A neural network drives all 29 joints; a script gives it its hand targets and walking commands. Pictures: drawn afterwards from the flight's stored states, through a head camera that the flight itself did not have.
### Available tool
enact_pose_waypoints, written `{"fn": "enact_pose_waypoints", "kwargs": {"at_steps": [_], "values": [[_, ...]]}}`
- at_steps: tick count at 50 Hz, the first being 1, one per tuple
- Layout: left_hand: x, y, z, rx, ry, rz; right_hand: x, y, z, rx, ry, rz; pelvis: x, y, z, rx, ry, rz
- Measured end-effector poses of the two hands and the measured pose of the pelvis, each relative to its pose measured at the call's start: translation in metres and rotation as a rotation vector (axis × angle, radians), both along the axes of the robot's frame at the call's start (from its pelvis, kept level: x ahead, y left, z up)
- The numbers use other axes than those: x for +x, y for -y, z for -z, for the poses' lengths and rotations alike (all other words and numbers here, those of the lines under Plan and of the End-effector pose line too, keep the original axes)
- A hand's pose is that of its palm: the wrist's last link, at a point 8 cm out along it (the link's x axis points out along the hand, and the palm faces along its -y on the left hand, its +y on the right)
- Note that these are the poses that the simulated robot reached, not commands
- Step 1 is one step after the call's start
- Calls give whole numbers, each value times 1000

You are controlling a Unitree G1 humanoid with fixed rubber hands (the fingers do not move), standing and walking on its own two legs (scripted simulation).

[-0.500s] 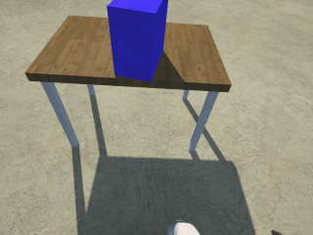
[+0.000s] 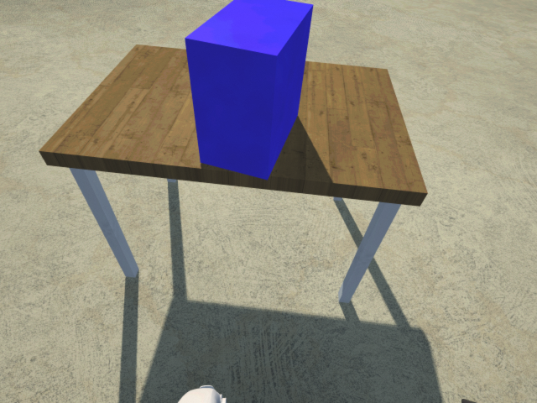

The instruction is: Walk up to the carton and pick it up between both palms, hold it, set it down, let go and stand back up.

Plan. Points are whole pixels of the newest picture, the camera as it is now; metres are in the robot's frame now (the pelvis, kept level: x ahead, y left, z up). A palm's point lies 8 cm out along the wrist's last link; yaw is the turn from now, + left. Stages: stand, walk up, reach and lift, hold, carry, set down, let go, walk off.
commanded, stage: walk up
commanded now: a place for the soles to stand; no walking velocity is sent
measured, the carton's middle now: (255, 86) +0.78 +0.06 +0.08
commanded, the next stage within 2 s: none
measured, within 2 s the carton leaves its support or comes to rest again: neither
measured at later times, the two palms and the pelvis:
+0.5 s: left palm (75, 341) +0.23 +0.31 -0.08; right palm out of the picture +0.16 -0.35 -0.12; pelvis +0.11 -0.02 +0.00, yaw -2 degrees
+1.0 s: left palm (79, 331) +0.25 +0.32 -0.09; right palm (449, 355) +0.24 -0.29 -0.07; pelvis +0.13 +0.02 +0.02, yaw -3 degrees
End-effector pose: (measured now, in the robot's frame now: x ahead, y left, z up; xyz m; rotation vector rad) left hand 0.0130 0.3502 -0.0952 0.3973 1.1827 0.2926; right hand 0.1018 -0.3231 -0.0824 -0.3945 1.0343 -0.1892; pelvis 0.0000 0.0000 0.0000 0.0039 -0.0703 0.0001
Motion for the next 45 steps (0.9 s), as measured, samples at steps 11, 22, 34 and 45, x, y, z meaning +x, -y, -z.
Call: {"fn": "enact_pose_waypoints", "kwargs": {"at_steps": [11, 22, 34, 45], "values": [[151, 40, -8, -36, 103, 174, -4, 28, -2, -18, -48, 154, 60, 10, -6, 44, -11, 52], [210, 45, -22, 58, 135, 164, 41, 31, 31, 24, -145, 174, 104, 23, 0, -10, -17, 55], [228, 29, 3, -2, 88, 114, 102, -9, 32, 44, -90, 145, 125, -3, 4, -7, -16, 40], [242, 31, 2, -81, 86, 104, 129, -29, -1, 31, -53, 143, 131, -17, -16, -20, -16, 49]]}}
